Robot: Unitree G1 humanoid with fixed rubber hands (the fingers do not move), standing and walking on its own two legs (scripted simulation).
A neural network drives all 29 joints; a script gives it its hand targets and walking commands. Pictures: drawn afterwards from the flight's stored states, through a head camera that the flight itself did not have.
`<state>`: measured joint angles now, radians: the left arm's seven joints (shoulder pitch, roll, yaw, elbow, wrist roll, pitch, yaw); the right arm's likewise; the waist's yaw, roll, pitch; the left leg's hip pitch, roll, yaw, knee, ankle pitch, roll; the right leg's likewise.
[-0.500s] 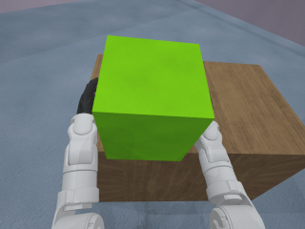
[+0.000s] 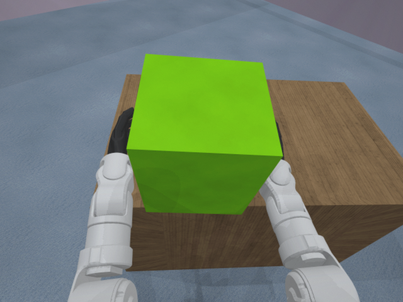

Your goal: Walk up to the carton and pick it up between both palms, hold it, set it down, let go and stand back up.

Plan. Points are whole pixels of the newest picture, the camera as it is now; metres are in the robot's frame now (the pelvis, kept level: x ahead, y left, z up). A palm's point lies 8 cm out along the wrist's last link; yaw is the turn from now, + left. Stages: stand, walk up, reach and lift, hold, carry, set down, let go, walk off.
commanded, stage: set down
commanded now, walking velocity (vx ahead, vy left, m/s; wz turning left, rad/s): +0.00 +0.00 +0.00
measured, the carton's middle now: (199, 143) +0.37 -0.01 +0.12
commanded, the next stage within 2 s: none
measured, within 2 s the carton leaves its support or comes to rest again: neither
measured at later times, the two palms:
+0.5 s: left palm (119, 154) +0.37 +0.15 +0.10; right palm (266, 152) +0.37 -0.15 +0.10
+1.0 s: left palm (131, 145) +0.42 +0.14 +0.06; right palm (263, 147) +0.41 -0.16 +0.07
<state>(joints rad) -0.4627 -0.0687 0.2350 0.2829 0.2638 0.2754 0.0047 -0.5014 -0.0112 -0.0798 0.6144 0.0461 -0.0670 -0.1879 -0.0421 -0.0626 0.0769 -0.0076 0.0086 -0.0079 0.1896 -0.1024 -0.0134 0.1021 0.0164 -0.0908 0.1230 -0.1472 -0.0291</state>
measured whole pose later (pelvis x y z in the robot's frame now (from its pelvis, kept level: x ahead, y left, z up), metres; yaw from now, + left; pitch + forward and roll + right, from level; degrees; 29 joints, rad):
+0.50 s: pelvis -0.01 -0.01 +0.00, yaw +1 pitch -1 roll +0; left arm -0.62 -0.07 0.40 0.66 0.34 0.09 -0.02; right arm -0.65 0.07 -0.38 0.87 -0.22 -0.14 -0.11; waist -0.03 -0.04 0.01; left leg -0.09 0.01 -0.04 0.15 -0.05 -0.02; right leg 0.02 0.02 -0.12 0.12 -0.12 -0.04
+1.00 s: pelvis +0.00 +0.00 +0.00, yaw +2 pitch +12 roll +0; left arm -0.74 -0.05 0.48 0.91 0.34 -0.16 0.00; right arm -0.73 0.08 -0.51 0.90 -0.39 -0.24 -0.11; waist -0.05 0.02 -0.09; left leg -0.29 0.01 -0.04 0.10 -0.01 -0.02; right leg -0.19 0.02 -0.11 0.08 -0.09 -0.04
